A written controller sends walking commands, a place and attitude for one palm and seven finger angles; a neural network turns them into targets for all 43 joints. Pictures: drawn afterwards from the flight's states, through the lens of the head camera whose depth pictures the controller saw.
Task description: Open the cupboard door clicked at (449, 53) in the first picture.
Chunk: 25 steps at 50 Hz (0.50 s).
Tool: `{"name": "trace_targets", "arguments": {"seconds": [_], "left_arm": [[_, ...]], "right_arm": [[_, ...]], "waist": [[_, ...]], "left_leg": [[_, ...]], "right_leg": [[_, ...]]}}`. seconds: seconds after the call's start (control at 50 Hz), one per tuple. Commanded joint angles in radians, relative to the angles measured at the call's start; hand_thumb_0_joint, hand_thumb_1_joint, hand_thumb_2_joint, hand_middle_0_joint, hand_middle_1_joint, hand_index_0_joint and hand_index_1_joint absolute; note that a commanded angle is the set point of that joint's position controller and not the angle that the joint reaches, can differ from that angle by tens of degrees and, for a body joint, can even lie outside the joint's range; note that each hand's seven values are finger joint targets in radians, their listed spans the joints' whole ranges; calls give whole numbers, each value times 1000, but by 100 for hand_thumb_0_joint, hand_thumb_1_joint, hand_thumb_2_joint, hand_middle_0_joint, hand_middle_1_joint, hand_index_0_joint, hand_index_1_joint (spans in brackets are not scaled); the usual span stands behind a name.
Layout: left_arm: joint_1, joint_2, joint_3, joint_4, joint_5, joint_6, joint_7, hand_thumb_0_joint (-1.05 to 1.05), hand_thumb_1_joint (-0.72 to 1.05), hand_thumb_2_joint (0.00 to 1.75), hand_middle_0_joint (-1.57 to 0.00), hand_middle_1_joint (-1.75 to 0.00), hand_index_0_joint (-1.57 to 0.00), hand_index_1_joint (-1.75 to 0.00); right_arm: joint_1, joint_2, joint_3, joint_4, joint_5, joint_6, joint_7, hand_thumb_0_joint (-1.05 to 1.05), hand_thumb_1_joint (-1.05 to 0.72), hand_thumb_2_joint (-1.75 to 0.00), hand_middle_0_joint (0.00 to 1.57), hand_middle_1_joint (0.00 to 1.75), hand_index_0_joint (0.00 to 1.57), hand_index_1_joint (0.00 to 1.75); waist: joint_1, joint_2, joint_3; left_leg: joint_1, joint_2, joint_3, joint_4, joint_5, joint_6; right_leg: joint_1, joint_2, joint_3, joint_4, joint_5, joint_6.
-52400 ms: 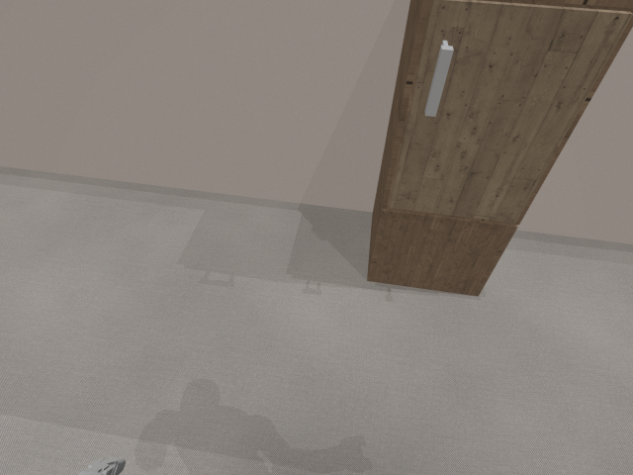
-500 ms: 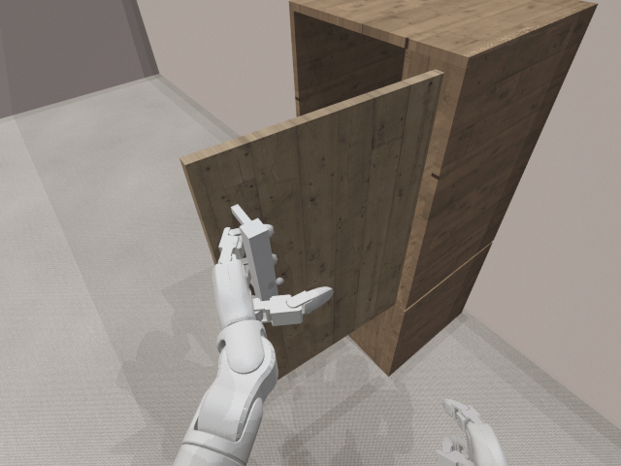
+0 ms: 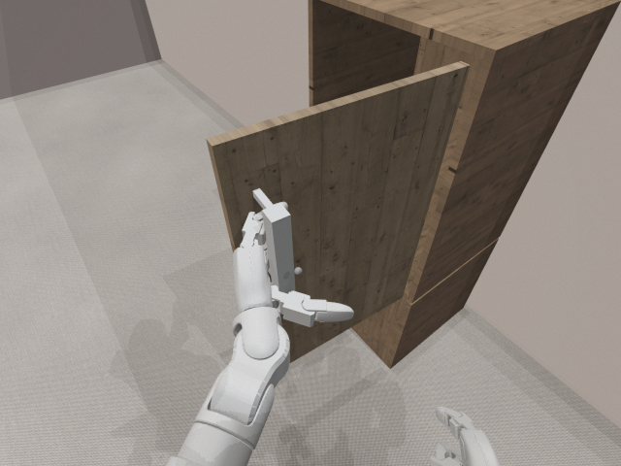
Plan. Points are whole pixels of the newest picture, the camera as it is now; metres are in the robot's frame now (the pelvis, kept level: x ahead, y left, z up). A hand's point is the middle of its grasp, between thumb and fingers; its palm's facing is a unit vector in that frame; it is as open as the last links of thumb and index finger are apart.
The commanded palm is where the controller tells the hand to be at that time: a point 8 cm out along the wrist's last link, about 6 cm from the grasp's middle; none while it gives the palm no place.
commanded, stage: slide the hand sideways off the handle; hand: left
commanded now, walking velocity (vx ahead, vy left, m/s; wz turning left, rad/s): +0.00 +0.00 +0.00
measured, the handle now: (272, 244) +0.37 +0.09 +0.10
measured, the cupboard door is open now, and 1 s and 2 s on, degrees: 84 86 86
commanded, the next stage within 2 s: draw the hand back to the body in 1.14 s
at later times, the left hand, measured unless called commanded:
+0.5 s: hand (289, 306) +0.28 +0.06 +0.10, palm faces -0.11 -0.99 -0.04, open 16.2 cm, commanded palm +0.24 +0.12 +0.10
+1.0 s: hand (222, 339) +0.23 +0.12 +0.10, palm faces -0.02 -1.00 -0.06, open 16.3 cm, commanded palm +0.20 +0.18 +0.10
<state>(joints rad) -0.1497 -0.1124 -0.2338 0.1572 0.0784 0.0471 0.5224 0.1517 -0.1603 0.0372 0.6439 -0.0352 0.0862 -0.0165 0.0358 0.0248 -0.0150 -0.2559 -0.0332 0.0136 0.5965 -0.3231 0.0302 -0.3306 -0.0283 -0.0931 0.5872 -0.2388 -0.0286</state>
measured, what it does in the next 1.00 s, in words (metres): stands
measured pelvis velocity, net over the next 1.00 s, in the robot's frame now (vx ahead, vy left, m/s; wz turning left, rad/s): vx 0.02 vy -0.02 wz -0.01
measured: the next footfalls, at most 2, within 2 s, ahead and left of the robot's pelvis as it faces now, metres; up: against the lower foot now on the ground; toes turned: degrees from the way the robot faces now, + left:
none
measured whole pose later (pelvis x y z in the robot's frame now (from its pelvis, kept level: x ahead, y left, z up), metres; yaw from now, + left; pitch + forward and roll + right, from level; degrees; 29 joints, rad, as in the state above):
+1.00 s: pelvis +0.02 -0.02 +0.00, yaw +0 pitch +0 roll +0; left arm 0.40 0.19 0.04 -0.26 -0.20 -0.10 -0.16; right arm 0.23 -0.24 0.05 0.55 0.02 -0.17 -0.06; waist 0.05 0.05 -0.03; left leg -0.26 0.01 0.00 0.64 -0.38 0.00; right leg -0.33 0.01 -0.11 0.62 -0.29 -0.06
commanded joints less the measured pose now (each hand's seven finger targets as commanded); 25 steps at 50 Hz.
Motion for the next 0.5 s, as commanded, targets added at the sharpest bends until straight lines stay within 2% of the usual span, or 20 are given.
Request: {"name": "trace_targets", "arguments": {"seconds": [0.0, 0.02, 0.04, 0.06, 0.08, 0.1, 0.14, 0.16, 0.18, 0.2, 0.22, 0.26, 0.28, 0.3, 0.32, 0.38, 0.44, 0.48], "left_arm": [[-387, 66, -140, -293, 25, -181, -368, 0, -50, 30, -15, -30, -15, -30], [-387, 61, -153, -275, 2, -188, -431, 0, -50, 30, -15, -30, -15, -30], [-390, 67, -152, -250, -34, -189, -497, 0, -50, 30, -15, -30, -15, -30], [-408, 64, -135, -258, -83, -183, -537, 0, -50, 30, -15, -30, -15, -30], [-386, 27, -134, -235, -136, -166, -558, 0, -50, 30, -15, -30, -15, -30], [-355, 27, -95, -216, -180, -153, -561, 0, -50, 30, -15, -30, -15, -30], [-297, 42, -24, -242, -232, -131, -541, 0, -50, 30, -15, -30, -15, -30], [-273, 39, -11, -260, -238, -122, -524, 0, -50, 30, -15, -30, -15, -30], [-231, 60, 18, -245, -238, -118, -503, 0, -50, 30, -15, -30, -15, -30], [-213, 80, 42, -259, -228, -116, -481, 0, -50, 30, -15, -30, -15, -30], [-209, 108, 58, -286, -205, -119, -459, 0, -50, 30, -15, -30, -15, -30], [-144, 129, 62, -329, -162, -125, -433, 0, -50, 30, -15, -30, -15, -30], [-127, 158, 78, -333, -144, -127, -423, 0, -50, 30, -15, -30, -15, -30], [-109, 151, 68, -359, -134, -129, -421, 0, -50, 30, -15, -30, -15, -30], [-83, 171, 85, -377, -130, -129, -421, 0, -50, 30, -15, -30, -15, -30], [-32, 247, 156, -404, -137, -118, -431, 0, -50, 30, -15, -30, -15, -30], [23, 262, 185, -464, -159, -116, -455, 0, -50, 30, -15, -30, -15, -30], [63, 262, 189, -489, -174, -116, -473, 0, -50, 30, -15, -30, -15, -30]], "right_arm": [[-48, -117, -34, -191, 15, -64, -30, 0, -90, -90, 20, 30, 20, 30], [-50, -114, -23, -199, 21, -77, -34, 0, -90, -90, 20, 30, 20, 30], [-50, -118, -15, -205, 30, -90, -38, 0, -90, -90, 20, 30, 20, 30], [-67, -119, -8, -216, 41, -104, -43, 0, -90, -90, 20, 30, 20, 30], [-84, -116, 0, -224, 53, -119, -45, 0, -90, -90, 20, 30, 20, 30], [-90, -119, 3, -223, 58, -134, -47, 0, -90, -90, 20, 30, 20, 30], [-102, -126, 3, -229, 62, -159, -45, 0, -90, -90, 20, 30, 20, 30], [-106, -125, 3, -233, 62, -169, -39, 0, -90, -90, 20, 30, 20, 30], [-101, -126, 4, -229, 60, -174, -32, 0, -90, -90, 20, 30, 20, 30], [-102, -127, 1, -229, 58, -175, -26, 0, -90, -90, 20, 30, 20, 30], [-96, -127, -1, -230, 54, -174, -22, 0, -90, -90, 20, 30, 20, 30], [-91, -125, -7, -243, 48, -171, -10, 0, -90, -90, 20, 30, 20, 30], [-85, -126, -8, -240, 48, -165, -5, 0, -90, -90, 20, 30, 20, 30], [-89, -121, -6, -250, 46, -162, -1, 0, -90, -90, 20, 30, 20, 30], [-90, -120, -6, -255, 46, -159, 0, 0, -90, -90, 20, 30, 20, 30], [-104, -121, -1, -261, 44, -142, -9, 0, -90, -90, 20, 30, 20, 30], [-117, -114, 0, -276, 46, -144, -20, 0, -90, -90, 20, 30, 20, 30], [-120, -113, 3, -275, 48, -149, -22, 0, -90, -90, 20, 30, 20, 30]], "waist": [[-56, -25, -277], [-61, -7, -254], [-68, -19, -228], [-67, 5, -211], [-64, 3, -155], [-59, -36, -129], [-29, -92, -150], [-18, -96, -149], [-6, -119, -129], [2, -106, -135], [3, -119, -141], [12, -102, -150], [17, -68, -143], [17, -63, -143], [22, -50, -149], [27, -71, -130], [27, -80, -134], [27, -36, -122]], "left_leg": [[61, 29, -41, -78, 213, -13], [56, 26, -45, -80, 193, -13], [50, 27, -55, -85, 170, -14], [42, 27, -59, -93, 137, -16], [29, 32, -73, -108, 101, -21], [11, 36, -82, -120, 64, -26], [-7, 36, -87, -131, 36, -29], [-14, 36, -86, -135, 37, -30], [-31, 38, -90, -143, 24, -35], [-36, 37, -80, -144, 20, -36], [-35, 37, -73, -141, 32, -35], [-33, 38, -54, -135, 60, -31], [-36, 37, -49, -139, 57, -35], [-32, 38, -46, -140, 64, -33], [-32, 38, -38, -136, 70, -31], [-58, 31, -20, -133, 43, -17], [-52, 29, -9, -131, 40, -11], [-43, 28, -7, -129, 63, -13]], "right_leg": [[110, 4, 61, -33, 170, -32], [99, 5, 57, -33, 154, -32], [90, 8, 51, -37, 131, -34], [82, 11, 47, -45, 93, -34], [63, 17, 36, -53, 48, -33], [55, 22, 24, -58, 9, -28], [71, 26, 18, -64, -27, -20], [72, 26, 15, -61, -30, -17], [72, 25, 13, -60, -47, -16], [74, 22, 20, -62, -53, -15], [78, 20, 27, -64, -46, -14], [96, 16, 41, -67, -25, -14], [99, 14, 46, -67, -30, -19], [103, 14, 47, -66, -21, -19], [114, 12, 53, -69, -13, -20], [149, 8, 82, -107, -35, -16], [179, 6, 101, -132, -40, -9], [181, 7, 101, -134, -10, -13]]}}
